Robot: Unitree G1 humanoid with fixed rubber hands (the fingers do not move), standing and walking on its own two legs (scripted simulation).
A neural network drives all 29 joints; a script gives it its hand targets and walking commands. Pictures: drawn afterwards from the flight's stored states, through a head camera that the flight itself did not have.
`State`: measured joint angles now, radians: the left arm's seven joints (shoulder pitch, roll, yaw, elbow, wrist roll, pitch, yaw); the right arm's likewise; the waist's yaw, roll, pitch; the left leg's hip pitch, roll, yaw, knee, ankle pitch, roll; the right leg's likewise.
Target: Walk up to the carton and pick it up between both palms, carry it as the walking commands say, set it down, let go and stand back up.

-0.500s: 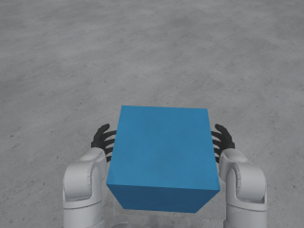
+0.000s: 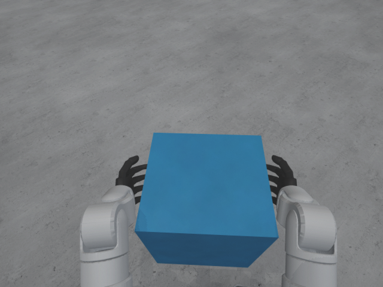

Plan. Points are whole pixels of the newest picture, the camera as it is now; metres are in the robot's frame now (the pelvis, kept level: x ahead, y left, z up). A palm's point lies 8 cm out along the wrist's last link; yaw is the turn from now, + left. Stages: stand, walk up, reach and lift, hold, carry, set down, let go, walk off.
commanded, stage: carry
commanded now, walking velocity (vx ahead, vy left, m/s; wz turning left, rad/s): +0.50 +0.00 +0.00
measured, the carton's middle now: (204, 205) +0.28 +0.00 +0.00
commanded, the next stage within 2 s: none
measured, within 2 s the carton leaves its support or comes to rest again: neither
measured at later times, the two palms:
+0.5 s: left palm (146, 75) +0.63 +0.16 +0.09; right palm (254, 73) +0.62 -0.14 +0.10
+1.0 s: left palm (163, 34) +0.89 +0.15 +0.08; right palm (248, 29) +0.90 -0.16 +0.09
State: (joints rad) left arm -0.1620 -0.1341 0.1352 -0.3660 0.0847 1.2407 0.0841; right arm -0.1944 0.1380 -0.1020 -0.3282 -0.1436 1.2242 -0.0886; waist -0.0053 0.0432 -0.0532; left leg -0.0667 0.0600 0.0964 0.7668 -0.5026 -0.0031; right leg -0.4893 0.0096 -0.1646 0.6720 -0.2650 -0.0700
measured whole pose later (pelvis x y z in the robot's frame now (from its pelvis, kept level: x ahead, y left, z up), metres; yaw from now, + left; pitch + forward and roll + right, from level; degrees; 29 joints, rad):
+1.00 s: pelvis +0.61 -0.01 +0.01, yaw -1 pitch +7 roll +0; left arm -0.17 -0.13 0.15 -0.42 0.08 1.22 0.08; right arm -0.20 0.14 -0.09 -0.36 -0.14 1.19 -0.09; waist -0.01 -0.03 -0.04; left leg -0.39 0.03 0.11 0.60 -0.29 0.01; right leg -0.31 -0.02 -0.11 0.61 -0.40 -0.03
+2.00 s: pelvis +0.99 -0.01 -0.01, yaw -1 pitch +5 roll -1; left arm -0.13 -0.13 0.14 -0.21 0.08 1.04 0.07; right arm -0.15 0.13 -0.09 -0.18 -0.16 1.02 -0.08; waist -0.01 0.07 -0.08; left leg -0.16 0.06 0.13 0.72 -0.61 0.00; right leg -0.37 -0.01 -0.11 0.80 -0.50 -0.03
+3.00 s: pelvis +1.51 -0.01 -0.01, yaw -1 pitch +5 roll +0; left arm -0.07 -0.13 0.12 -0.16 0.08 0.88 0.07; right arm -0.09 0.13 -0.07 -0.15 -0.15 0.87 -0.08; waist -0.01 0.07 -0.07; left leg -0.25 0.02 0.09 0.84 -0.53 0.03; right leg -0.34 0.00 -0.06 0.78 -0.50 -0.04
